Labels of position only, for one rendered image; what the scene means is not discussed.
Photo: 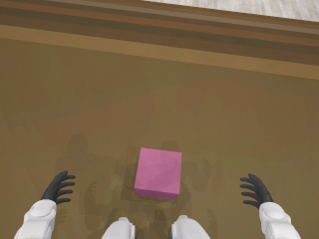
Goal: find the left robot hand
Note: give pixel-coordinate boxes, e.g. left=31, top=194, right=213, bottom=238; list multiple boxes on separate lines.
left=40, top=170, right=76, bottom=205

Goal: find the carton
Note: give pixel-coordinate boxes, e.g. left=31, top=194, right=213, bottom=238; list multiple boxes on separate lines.
left=134, top=147, right=182, bottom=200

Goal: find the robot right forearm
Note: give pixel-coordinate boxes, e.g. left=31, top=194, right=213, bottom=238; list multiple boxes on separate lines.
left=259, top=202, right=301, bottom=239

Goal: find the right robot hand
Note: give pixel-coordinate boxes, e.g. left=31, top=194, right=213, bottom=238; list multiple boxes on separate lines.
left=239, top=173, right=274, bottom=209

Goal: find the robot right thigh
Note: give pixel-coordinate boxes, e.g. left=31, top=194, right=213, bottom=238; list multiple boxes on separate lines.
left=171, top=218, right=210, bottom=239

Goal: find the robot thigh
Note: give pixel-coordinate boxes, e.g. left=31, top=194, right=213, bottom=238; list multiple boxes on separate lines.
left=101, top=220, right=136, bottom=239
left=171, top=218, right=210, bottom=239

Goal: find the robot left thigh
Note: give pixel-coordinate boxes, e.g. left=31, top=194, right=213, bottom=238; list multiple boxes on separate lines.
left=101, top=220, right=136, bottom=239

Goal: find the robot left forearm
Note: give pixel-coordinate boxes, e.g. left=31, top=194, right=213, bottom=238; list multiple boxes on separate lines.
left=14, top=199, right=57, bottom=239

